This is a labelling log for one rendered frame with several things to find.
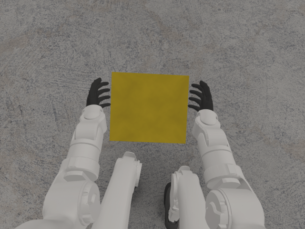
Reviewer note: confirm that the right robot hand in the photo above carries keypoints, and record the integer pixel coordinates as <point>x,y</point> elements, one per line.
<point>206,97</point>

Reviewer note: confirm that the left robot forearm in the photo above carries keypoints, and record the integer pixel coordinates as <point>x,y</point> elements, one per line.
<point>85,148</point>

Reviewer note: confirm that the left robot upper arm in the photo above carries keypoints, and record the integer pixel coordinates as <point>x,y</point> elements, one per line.
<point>68,205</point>

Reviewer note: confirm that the right robot thigh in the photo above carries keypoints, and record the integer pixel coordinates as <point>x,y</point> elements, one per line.
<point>185,188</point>

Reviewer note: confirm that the left robot hand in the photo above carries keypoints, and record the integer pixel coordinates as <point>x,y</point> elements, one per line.
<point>93,96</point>

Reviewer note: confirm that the left robot thigh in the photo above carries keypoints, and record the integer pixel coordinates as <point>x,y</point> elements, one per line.
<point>116,203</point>

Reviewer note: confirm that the carton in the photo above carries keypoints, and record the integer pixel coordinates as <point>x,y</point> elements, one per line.
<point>149,107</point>

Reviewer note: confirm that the right robot forearm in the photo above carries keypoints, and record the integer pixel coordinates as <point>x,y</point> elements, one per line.
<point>220,169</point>

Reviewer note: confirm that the right robot upper arm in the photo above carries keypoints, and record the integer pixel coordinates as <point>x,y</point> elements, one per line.
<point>231,208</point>

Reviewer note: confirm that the robot thigh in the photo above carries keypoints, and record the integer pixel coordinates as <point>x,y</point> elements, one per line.
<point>185,188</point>
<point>116,203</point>

